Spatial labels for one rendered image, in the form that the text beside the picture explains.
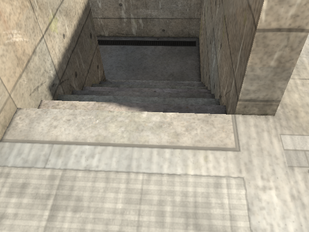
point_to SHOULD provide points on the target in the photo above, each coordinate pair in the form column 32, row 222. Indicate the stairs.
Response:
column 167, row 96

